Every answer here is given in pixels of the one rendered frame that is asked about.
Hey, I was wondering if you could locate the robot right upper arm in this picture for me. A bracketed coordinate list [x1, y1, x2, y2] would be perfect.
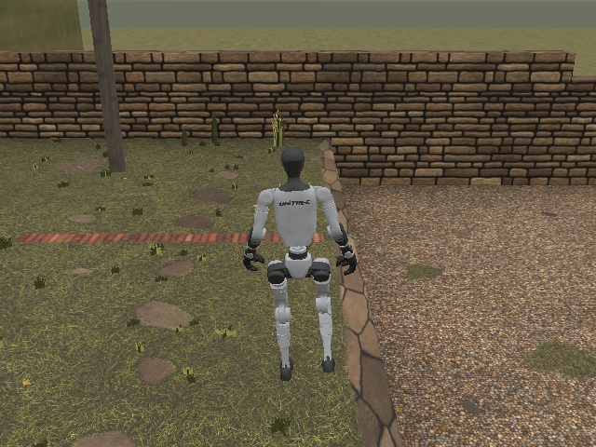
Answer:
[314, 186, 343, 237]

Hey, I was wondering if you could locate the robot right forearm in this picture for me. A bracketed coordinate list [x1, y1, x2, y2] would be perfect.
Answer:
[334, 223, 354, 259]

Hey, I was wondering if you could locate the humanoid robot head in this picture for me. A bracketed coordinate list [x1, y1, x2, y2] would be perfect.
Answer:
[278, 147, 310, 192]

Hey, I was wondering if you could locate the right robot shin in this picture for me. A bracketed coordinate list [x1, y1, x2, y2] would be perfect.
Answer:
[318, 297, 332, 361]

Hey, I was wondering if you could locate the robot left upper arm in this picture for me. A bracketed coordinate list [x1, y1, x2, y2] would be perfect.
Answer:
[251, 188, 276, 240]

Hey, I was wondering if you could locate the right robot hand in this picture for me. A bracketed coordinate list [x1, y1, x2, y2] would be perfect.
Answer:
[336, 253, 357, 276]

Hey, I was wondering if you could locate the robot left forearm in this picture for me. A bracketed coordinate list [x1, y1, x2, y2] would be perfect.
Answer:
[244, 227, 261, 259]

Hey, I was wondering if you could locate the left robot hand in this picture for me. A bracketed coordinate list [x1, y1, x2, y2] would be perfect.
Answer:
[243, 254, 264, 271]

